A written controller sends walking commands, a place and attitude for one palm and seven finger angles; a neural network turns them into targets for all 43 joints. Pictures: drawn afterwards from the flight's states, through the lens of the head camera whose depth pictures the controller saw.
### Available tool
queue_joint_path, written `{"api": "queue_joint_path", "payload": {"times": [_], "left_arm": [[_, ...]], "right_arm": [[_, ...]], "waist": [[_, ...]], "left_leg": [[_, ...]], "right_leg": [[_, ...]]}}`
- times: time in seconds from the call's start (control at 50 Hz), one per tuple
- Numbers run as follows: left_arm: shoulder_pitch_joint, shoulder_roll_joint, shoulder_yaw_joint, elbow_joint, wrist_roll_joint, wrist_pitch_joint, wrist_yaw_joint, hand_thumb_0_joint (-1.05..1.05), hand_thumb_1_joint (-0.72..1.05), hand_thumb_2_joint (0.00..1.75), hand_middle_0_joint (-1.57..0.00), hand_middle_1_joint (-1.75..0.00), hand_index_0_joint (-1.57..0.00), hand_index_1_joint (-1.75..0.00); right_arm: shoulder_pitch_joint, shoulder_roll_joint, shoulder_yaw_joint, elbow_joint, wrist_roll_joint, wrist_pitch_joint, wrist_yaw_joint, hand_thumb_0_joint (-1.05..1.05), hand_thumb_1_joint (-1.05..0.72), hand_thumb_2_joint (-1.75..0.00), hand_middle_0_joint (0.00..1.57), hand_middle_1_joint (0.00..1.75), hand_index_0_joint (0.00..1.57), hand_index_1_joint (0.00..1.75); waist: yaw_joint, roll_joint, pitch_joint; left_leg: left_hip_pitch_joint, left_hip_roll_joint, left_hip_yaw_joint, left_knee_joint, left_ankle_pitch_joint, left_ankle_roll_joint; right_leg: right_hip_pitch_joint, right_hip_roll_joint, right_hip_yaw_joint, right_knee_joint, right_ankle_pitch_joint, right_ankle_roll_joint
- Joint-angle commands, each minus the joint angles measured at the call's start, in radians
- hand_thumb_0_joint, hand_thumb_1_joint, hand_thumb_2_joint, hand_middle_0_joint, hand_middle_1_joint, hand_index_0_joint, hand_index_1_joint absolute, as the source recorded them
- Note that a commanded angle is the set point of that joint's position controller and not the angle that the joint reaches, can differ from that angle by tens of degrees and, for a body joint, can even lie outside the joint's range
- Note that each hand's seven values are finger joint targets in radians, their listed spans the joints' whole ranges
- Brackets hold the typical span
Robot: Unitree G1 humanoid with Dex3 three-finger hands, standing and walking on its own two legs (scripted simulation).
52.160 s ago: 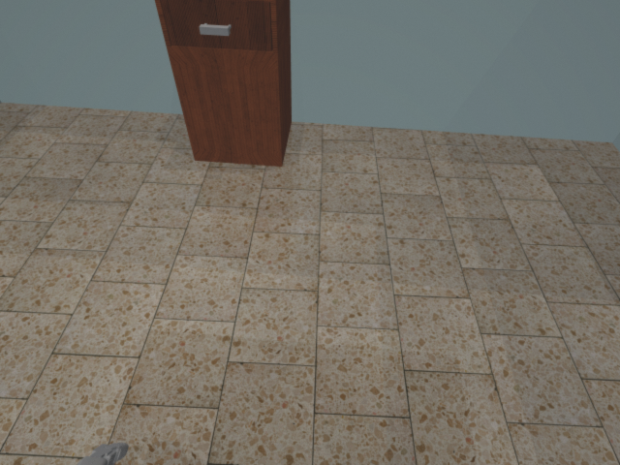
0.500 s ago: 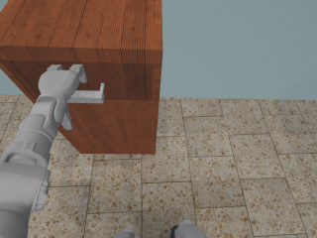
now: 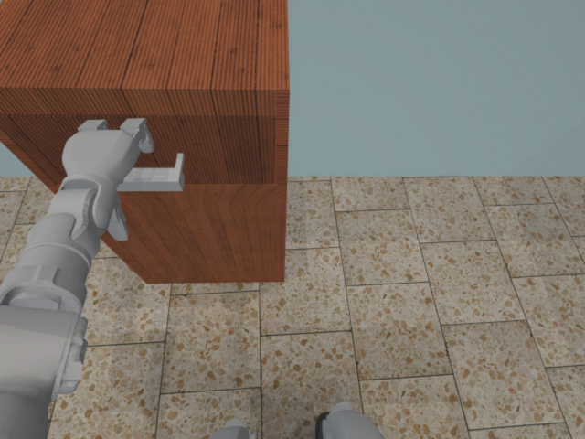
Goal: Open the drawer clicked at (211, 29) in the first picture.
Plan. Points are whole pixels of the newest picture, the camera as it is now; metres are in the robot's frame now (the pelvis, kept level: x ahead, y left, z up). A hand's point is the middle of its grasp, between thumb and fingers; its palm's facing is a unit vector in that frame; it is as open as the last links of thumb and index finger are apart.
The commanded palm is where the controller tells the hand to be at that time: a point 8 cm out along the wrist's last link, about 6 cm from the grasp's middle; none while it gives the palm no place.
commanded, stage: move the hooked fingers above the handle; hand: left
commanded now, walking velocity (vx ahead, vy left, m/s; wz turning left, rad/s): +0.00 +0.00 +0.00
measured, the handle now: (150, 169) +0.55 +0.22 -0.04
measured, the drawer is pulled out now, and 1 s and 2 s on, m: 0.00 0.00 0.00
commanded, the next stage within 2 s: none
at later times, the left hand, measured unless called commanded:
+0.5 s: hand (125, 172) +0.49 +0.23 +0.02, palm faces -0.05 -0.05 -1.00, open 13.8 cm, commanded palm +0.48 +0.23 +0.07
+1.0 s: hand (123, 172) +0.49 +0.23 +0.02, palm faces +0.00 -0.04 -1.00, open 13.8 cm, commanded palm +0.48 +0.23 +0.07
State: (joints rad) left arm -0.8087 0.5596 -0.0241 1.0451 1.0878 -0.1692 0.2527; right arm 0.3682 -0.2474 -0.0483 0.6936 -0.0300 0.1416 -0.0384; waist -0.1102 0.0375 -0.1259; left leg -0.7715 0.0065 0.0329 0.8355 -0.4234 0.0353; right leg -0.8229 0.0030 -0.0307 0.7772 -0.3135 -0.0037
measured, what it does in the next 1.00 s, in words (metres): stands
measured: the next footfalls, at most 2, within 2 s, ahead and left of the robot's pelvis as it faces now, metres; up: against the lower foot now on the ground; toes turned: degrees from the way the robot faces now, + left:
none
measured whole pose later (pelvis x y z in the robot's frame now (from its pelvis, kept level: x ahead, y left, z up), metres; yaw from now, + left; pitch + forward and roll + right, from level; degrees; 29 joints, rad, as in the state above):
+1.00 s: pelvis +0.00 +0.01 -0.01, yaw +0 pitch +21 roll -2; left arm -0.83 0.53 -0.02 1.05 1.12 -0.17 0.36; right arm 0.33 -0.26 -0.05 0.71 -0.04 0.14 -0.01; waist -0.12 0.03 -0.14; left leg -0.81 0.00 0.02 0.89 -0.45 0.04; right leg -0.85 0.00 -0.04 0.82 -0.34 0.00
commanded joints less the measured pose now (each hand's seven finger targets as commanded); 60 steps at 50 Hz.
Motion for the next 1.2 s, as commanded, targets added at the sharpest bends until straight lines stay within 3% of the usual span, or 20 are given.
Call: {"api": "queue_joint_path", "payload": {"times": [0.0, 0.06, 0.1, 0.14, 0.24, 0.32, 0.38, 0.46, 0.58, 0.66, 0.7, 0.76, 0.82, 0.88, 0.94, 0.98, 1.04, 1.1, 1.16, 1.18], "left_arm": [[-0.447, 0.189, 0.056, -0.181, -0.009, -0.065, 0.070, 0.00, -0.50, 0.30, -0.30, -1.20, -0.30, -1.20], [-0.417, 0.241, 0.100, -0.101, -0.003, -0.019, 0.111, 0.00, -0.50, 0.30, -0.30, -1.20, -0.30, -1.20], [-0.405, 0.284, 0.124, -0.075, 0.011, 0.022, 0.132, 0.00, -0.50, 0.30, -0.30, -1.20, -0.30, -1.20], [-0.392, 0.324, 0.149, -0.082, 0.027, 0.050, 0.146, 0.00, -0.50, 0.30, -0.30, -1.20, -0.30, -1.20], [-0.422, 0.303, 0.122, -0.177, 0.021, 0.045, 0.110, 0.00, -0.50, 0.30, -0.30, -1.20, -0.30, -1.20], [-0.473, 0.224, 0.070, -0.239, -0.013, -0.013, 0.075, 0.00, -0.50, 0.30, -0.30, -1.20, -0.30, -1.20], [-0.478, 0.221, 0.069, -0.227, -0.007, -0.037, 0.083, 0.00, -0.50, 0.30, -0.30, -1.20, -0.30, -1.20], [-0.460, 0.222, 0.082, -0.174, 0.004, -0.020, 0.116, 0.00, -0.50, 0.30, -0.30, -1.20, -0.30, -1.20], [-0.336, 0.249, 0.114, -0.093, 0.010, 0.064, 0.117, 0.00, -0.50, 0.30, -0.30, -1.20, -0.30, -1.20], [-0.307, 0.260, 0.110, -0.108, 0.014, 0.072, 0.090, 0.00, -0.50, 0.30, -0.30, -1.20, -0.30, -1.20], [-0.340, 0.267, 0.116, -0.182, 0.014, 0.041, 0.083, 0.00, -0.50, 0.30, -0.30, -1.20, -0.30, -1.20], [-0.401, 0.234, 0.096, -0.248, 0.005, -0.020, 0.084, 0.00, -0.50, 0.30, -0.30, -1.20, -0.30, -1.20], [-0.464, 0.187, 0.070, -0.308, 0.005, -0.062, 0.109, 0.00, -0.50, 0.30, -0.30, -1.20, -0.30, -1.20], [-0.479, 0.195, 0.073, -0.210, 0.010, -0.032, 0.144, 0.00, -0.50, 0.30, -0.30, -1.20, -0.30, -1.20], [-0.502, 0.232, 0.091, -0.155, 0.019, 0.021, 0.170, 0.00, -0.50, 0.30, -0.30, -1.20, -0.30, -1.20], [-0.492, 0.211, 0.067, -0.113, 0.023, 0.069, 0.165, 0.00, -0.50, 0.30, -0.30, -1.20, -0.30, -1.20], [-0.467, 0.186, 0.044, -0.089, 0.018, 0.109, 0.128, 0.00, -0.50, 0.30, -0.30, -1.20, -0.30, -1.20], [-0.422, 0.169, 0.039, -0.121, 0.001, 0.097, 0.077, 0.00, -0.50, 0.30, -0.30, -1.20, -0.30, -1.20], [-0.373, 0.119, 0.010, -0.125, -0.011, 0.066, 0.045, 0.00, -0.50, 0.30, -0.30, -1.20, -0.30, -1.20], [-0.370, 0.147, 0.030, -0.124, -0.011, 0.052, 0.041, 0.00, -0.50, 0.30, -0.30, -1.20, -0.30, -1.20]], "right_arm": [[0.137, -0.177, -0.066, -0.018, -0.010, -0.027, -0.005, 0.00, -0.90, -0.90, 0.20, 0.30, 0.20, 0.30], [0.133, -0.187, -0.056, -0.020, -0.010, -0.016, 0.009, 0.00, -0.90, -0.90, 0.20, 0.30, 0.20, 0.30], [0.123, -0.195, -0.049, -0.030, -0.010, -0.010, 0.019, 0.00, -0.90, -0.90, 0.20, 0.30, 0.20, 0.30], [0.118, -0.198, -0.047, -0.043, -0.012, -0.004, 0.025, 0.00, -0.90, -0.90, 0.20, 0.30, 0.20, 0.30], [0.124, -0.196, -0.062, -0.061, -0.009, -0.002, 0.016, 0.00, -0.90, -0.90, 0.20, 0.30, 0.20, 0.30], [0.134, -0.188, -0.072, -0.049, -0.007, -0.012, -0.001, 0.00, -0.90, -0.90, 0.20, 0.30, 0.20, 0.30], [0.136, -0.189, -0.071, -0.028, -0.008, -0.017, -0.005, 0.00, -0.90, -0.90, 0.20, 0.30, 0.20, 0.30], [0.135, -0.186, -0.063, -0.014, -0.014, -0.016, 0.010, 0.00, -0.90, -0.90, 0.20, 0.30, 0.20, 0.30], [0.126, -0.192, -0.055, -0.039, -0.012, 0.002, 0.031, 0.00, -0.90, -0.90, 0.20, 0.30, 0.20, 0.30], [0.113, -0.193, -0.053, -0.062, -0.001, 0.016, 0.026, 0.00, -0.90, -0.90, 0.20, 0.30, 0.20, 0.30], [0.107, -0.191, -0.057, -0.072, -0.001, 0.011, 0.018, 0.00, -0.90, -0.90, 0.20, 0.30, 0.20, 0.30], [0.110, -0.185, -0.067, -0.065, -0.004, 0.001, 0.006, 0.00, -0.90, -0.90, 0.20, 0.30, 0.20, 0.30], [0.115, -0.179, -0.077, -0.050, -0.013, -0.013, 0.004, 0.00, -0.90, -0.90, 0.20, 0.30, 0.20, 0.30], [0.123, -0.184, -0.071, -0.021, -0.013, -0.018, 0.009, 0.00, -0.90, -0.90, 0.20, 0.30, 0.20, 0.30], [0.125, -0.193, -0.062, -0.015, -0.014, -0.020, 0.018, 0.00, -0.90, -0.90, 0.20, 0.30, 0.20, 0.30], [0.125, -0.192, -0.059, -0.019, -0.012, -0.017, 0.025, 0.00, -0.90, -0.90, 0.20, 0.30, 0.20, 0.30], [0.136, -0.193, -0.060, -0.027, -0.008, -0.011, 0.028, 0.00, -0.90, -0.90, 0.20, 0.30, 0.20, 0.30], [0.136, -0.190, -0.063, -0.043, -0.005, -0.006, 0.023, 0.00, -0.90, -0.90, 0.20, 0.30, 0.20, 0.30], [0.132, -0.182, -0.063, -0.047, 0.001, -0.006, 0.015, 0.00, -0.90, -0.90, 0.20, 0.30, 0.20, 0.30], [0.126, -0.185, -0.061, -0.046, 0.003, -0.006, 0.010, 0.00, -0.90, -0.90, 0.20, 0.30, 0.20, 0.30]], "waist": [[-0.035, 0.096, -0.389], [-0.024, 0.040, -0.366], [-0.003, 0.046, -0.371], [0.017, 0.058, -0.435], [0.001, 0.067, -0.561], [-0.041, 0.047, -0.519], [-0.045, 0.065, -0.465], [-0.029, 0.109, -0.432], [0.018, 0.057, -0.450], [0.022, 0.001, -0.438], [0.021, 0.015, -0.454], [-0.011, 0.031, -0.446], [-0.029, 0.096, -0.468], [-0.047, 0.073, -0.396], [-0.037, 0.101, -0.417], [-0.031, 0.117, -0.435], [-0.026, 0.107, -0.486], [-0.017, 0.054, -0.513], [-0.021, 0.003, -0.434], [-0.021, -0.028, -0.391]], "left_leg": [[0.269, -0.016, -0.054, -0.045, 0.410, -0.003], [0.176, -0.026, -0.042, -0.043, 0.397, 0.001], [0.134, -0.032, -0.032, -0.047, 0.384, 0.000], [0.137, -0.036, -0.021, -0.039, 0.422, 0.003], [0.231, -0.026, -0.024, -0.028, 0.502, 0.004], [0.287, -0.017, -0.042, -0.034, 0.487, 0.007], [0.286, -0.017, -0.052, -0.038, 0.447, 0.004], [0.278, -0.016, -0.057, -0.035, 0.484, -0.009], [0.226, -0.019, -0.030, -0.043, 0.532, -0.005], [0.189, -0.023, -0.020, -0.062, 0.479, 0.004], [0.215, -0.020, -0.026, -0.068, 0.469, 0.006], [0.263, -0.014, -0.043, -0.058, 0.455, 0.005], [0.343, -0.005, -0.065, -0.039, 0.506, -0.008], [0.282, -0.010, -0.072, -0.034, 0.430, -0.011], [0.263, -0.017, -0.070, -0.040, 0.420, -0.013], [0.267, -0.018, -0.062, -0.039, 0.456, -0.020], [0.302, -0.012, -0.058, -0.037, 0.527, -0.023], [0.317, -0.006, -0.051, -0.044, 0.562, -0.014], [0.273, -0.009, -0.045, -0.062, 0.489, -0.001], [0.231, -0.013, -0.038, -0.071, 0.429, 0.005]], "right_leg": [[0.149, 0.041, 0.007, -0.051, 0.220, -0.041], [0.183, 0.041, 0.004, -0.033, 0.249, -0.041], [0.211, 0.039, 0.003, -0.022, 0.258, -0.043], [0.259, 0.040, 0.011, -0.008, 0.311, -0.041], [0.314, 0.040, 0.023, -0.014, 0.385, -0.030], [0.260, 0.041, 0.018, -0.046, 0.335, -0.028], [0.198, 0.042, 0.012, -0.048, 0.275, -0.031], [0.160, 0.046, -0.004, -0.031, 0.265, -0.040], [0.258, 0.048, -0.001, -0.023, 0.349, -0.039], [0.313, 0.044, 0.012, -0.036, 0.358, -0.034], [0.313, 0.042, 0.017, -0.040, 0.344, -0.035], [0.254, 0.042, 0.015, -0.045, 0.300, -0.033], [0.167, 0.044, 0.001, -0.035, 0.260, -0.038], [0.114, 0.045, -0.008, -0.031, 0.206, -0.038], [0.122, 0.044, -0.011, -0.024, 0.203, -0.042], [0.138, 0.046, -0.015, -0.020, 0.231, -0.043], [0.180, 0.048, -0.014, -0.023, 0.283, -0.038], [0.244, 0.048, -0.005, -0.040, 0.330, -0.032], [0.253, 0.048, 0.003, -0.063, 0.312, -0.030], [0.260, 0.044, 0.007, -0.070, 0.293, -0.030]]}}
